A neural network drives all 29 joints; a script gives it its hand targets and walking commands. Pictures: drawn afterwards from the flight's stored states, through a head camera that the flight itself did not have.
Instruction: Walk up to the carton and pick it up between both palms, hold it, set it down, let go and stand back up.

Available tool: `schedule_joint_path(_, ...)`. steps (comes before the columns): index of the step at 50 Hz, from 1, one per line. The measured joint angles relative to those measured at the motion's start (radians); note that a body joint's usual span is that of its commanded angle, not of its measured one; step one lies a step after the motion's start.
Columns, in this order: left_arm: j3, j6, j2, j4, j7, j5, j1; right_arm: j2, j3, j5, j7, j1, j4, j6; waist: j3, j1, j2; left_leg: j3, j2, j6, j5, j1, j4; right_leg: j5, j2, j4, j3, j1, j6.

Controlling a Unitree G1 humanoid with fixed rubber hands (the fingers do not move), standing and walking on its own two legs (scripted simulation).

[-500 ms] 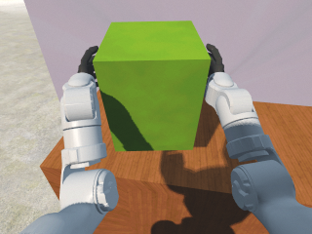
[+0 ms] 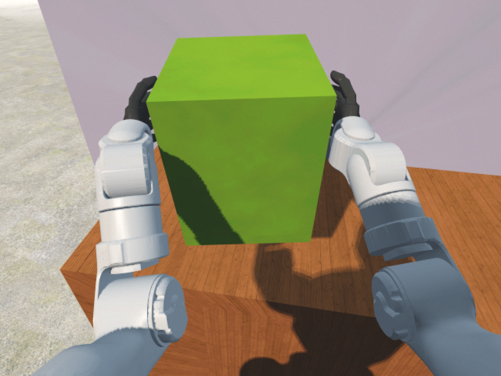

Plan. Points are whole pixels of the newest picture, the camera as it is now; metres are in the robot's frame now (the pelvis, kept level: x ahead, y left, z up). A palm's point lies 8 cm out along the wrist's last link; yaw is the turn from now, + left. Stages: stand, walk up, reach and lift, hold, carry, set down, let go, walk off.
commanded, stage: hold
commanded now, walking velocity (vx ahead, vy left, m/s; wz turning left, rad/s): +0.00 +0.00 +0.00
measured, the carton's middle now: (244, 141) +0.39 -0.01 +0.24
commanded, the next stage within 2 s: none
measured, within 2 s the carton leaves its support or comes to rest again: neither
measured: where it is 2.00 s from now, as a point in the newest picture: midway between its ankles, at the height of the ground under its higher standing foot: outside the picture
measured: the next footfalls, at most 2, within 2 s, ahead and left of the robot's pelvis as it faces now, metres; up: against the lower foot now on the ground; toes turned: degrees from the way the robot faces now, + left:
none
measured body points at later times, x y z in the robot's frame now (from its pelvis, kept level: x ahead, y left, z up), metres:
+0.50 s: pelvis +0.00 +0.00 +0.00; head -0.08 +0.03 +0.44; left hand +0.37 +0.14 +0.27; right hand +0.37 -0.15 +0.28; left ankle +0.01 +0.12 -0.75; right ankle +0.02 -0.08 -0.75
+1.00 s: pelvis +0.00 +0.00 +0.00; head -0.08 +0.03 +0.44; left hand +0.38 +0.15 +0.28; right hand +0.37 -0.15 +0.28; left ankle +0.01 +0.12 -0.75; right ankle +0.02 -0.08 -0.75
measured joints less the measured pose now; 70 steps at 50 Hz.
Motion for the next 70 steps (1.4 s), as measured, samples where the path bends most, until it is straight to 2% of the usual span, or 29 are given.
schedule_joint_path(18, -0.004, 0.012, -0.007, -0.043, -0.005, 0.002, 0.027, 0.002, 0.01, 0.006, -0.006, 0.025, -0.042, 0.014, 0.006, -0.004, 0.0, 0.005, 0.002, 0.0, -0.003, 0.004, 0.002, 0.001, 0.003, -0.002, 0.007, 0.005, 0.0)
schedule_joint_path(31, 0.003, 0.003, 0.0, -0.003, -0.005, 0.005, 0.002, 0.008, -0.008, -0.011, 0.003, 0.002, -0.004, 0.007, 0.0, 0.007, -0.001, 0.008, 0.001, 0.0, 0.007, -0.005, -0.004, 0.004, 0.002, 0.004, 0.01, -0.009, -0.002)
schedule_joint_path(45, 0.004, -0.008, 0.008, 0.028, -0.005, 0.003, -0.015, 0.01, -0.015, -0.017, 0.003, -0.007, 0.015, 0.0, -0.002, 0.003, -0.005, 0.002, 0.0, -0.001, 0.009, -0.01, -0.002, 0.004, 0.002, 0.004, 0.005, -0.011, -0.003)
schedule_joint_path(70, -0.003, 0.0, -0.001, -0.01, -0.003, 0.004, 0.009, 0.007, -0.003, -0.005, 0.001, 0.011, -0.011, 0.003, 0.003, -0.001, -0.006, 0.006, 0.0, 0.001, 0.004, -0.002, 0.0, 0.001, 0.004, 0.002, 0.011, -0.001, -0.001)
